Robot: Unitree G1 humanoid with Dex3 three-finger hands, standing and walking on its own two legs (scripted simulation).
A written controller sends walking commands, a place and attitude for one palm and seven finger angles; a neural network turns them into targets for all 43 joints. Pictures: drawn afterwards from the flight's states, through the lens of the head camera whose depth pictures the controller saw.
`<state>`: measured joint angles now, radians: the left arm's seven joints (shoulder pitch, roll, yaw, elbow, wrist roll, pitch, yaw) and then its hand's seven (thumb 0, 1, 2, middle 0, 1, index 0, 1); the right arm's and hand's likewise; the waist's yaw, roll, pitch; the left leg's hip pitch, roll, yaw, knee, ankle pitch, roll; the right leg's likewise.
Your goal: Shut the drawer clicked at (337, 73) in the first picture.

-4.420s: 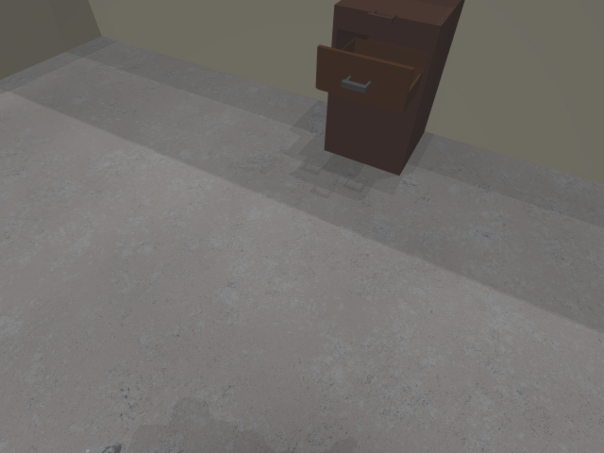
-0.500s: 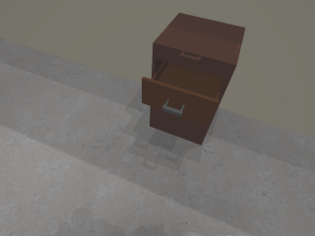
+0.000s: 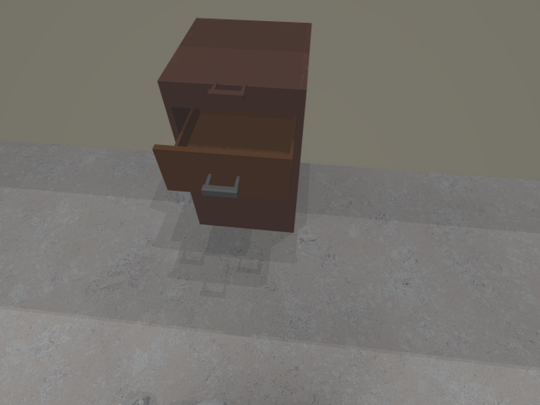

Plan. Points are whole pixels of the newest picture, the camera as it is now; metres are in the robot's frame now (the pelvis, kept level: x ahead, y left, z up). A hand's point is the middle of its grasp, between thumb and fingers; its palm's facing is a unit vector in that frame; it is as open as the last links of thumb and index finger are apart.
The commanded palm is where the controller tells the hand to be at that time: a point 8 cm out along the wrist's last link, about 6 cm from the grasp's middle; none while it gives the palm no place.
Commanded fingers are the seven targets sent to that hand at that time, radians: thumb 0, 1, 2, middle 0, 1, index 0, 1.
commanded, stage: turn to face it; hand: left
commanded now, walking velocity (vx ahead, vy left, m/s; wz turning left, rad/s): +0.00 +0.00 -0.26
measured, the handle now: (221, 185) +0.70 +0.18 -0.22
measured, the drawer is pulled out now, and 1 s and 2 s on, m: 0.19 0.19 0.19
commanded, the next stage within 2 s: take the last steps up to it in 0.02 s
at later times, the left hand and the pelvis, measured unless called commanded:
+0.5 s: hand out of the picture +0.11 +0.17 -0.17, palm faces -0.11 -0.97 -0.20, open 7.4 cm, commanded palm none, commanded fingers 0.00 0.90 0.90 -0.20 -0.30 -0.20 -0.30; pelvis +0.02 -0.01 -0.01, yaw -6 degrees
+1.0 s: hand out of the picture +0.11 +0.21 -0.19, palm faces -0.03 -0.99 -0.14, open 7.4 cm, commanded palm none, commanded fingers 0.00 0.90 0.90 -0.20 -0.30 -0.20 -0.30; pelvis +0.15 +0.04 -0.01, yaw -7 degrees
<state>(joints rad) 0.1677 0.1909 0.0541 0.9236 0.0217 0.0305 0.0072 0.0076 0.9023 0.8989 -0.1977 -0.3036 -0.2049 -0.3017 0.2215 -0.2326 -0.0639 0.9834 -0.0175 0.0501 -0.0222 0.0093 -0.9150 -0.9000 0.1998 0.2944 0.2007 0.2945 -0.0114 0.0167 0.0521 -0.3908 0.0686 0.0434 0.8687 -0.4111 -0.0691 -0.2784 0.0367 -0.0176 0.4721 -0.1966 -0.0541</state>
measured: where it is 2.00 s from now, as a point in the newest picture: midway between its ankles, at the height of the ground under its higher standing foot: (271, 388)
